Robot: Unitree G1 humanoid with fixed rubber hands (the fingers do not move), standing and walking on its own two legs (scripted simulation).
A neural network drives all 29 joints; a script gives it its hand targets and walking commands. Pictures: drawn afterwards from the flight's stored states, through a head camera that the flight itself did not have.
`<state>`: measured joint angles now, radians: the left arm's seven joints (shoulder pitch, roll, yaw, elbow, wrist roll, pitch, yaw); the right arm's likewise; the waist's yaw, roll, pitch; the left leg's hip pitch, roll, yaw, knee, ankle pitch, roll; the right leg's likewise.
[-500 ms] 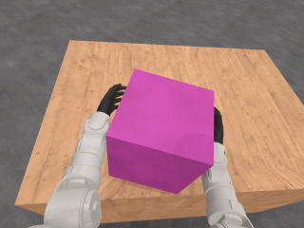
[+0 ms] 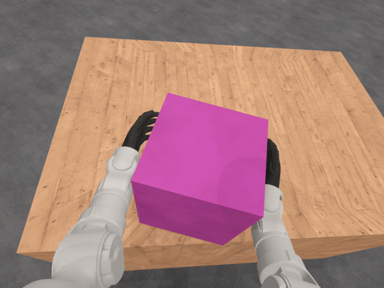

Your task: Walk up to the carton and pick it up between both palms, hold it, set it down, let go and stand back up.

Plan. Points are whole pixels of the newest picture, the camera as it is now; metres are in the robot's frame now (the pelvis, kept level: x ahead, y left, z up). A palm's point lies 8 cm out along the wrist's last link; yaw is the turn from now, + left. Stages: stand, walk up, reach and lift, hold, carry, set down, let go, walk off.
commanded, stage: set down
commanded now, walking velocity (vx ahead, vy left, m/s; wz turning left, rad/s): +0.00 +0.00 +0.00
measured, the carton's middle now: (197, 175) +0.34 -0.02 -0.01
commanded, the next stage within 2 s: none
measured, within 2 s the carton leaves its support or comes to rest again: neither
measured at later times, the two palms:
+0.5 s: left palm (133, 146) +0.40 +0.12 +0.01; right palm (267, 177) +0.33 -0.17 +0.02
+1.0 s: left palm (132, 146) +0.40 +0.12 +0.01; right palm (267, 177) +0.33 -0.17 +0.02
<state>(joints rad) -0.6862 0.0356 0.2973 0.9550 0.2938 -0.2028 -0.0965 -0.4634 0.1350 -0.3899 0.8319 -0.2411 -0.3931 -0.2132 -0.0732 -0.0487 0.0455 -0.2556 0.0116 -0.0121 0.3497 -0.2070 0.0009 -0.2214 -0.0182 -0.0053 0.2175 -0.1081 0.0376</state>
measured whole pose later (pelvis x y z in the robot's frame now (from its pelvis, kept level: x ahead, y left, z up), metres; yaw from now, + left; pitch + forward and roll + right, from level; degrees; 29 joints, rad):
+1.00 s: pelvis +0.00 +0.00 +0.00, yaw +0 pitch +7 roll -1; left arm -0.71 0.04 0.38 1.05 0.36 -0.30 -0.10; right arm -0.51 0.17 -0.53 0.91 -0.38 -0.49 -0.20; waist -0.07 -0.05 0.04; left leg -0.28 0.01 -0.01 0.35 -0.20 0.00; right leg -0.24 -0.02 -0.01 0.22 -0.10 0.04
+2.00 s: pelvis -0.04 +0.00 -0.02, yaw -1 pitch +16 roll -3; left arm -0.80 0.17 0.21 1.28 0.09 -0.35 0.00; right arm -0.62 0.02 -0.14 1.17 0.11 -0.52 -0.24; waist -0.07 -0.05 -0.09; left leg -0.62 0.03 -0.01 0.60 -0.25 0.00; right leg -0.58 0.00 -0.01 0.45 -0.15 0.03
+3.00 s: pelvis -0.04 +0.00 -0.02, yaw +0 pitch -2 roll -3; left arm -0.14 0.23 0.11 0.62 -0.05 -0.18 -0.11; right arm -0.02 0.02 0.02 0.71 0.14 -0.47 -0.26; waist -0.04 -0.05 0.03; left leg -0.26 0.03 -0.01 0.59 -0.30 0.00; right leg -0.22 0.00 -0.01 0.45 -0.19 0.03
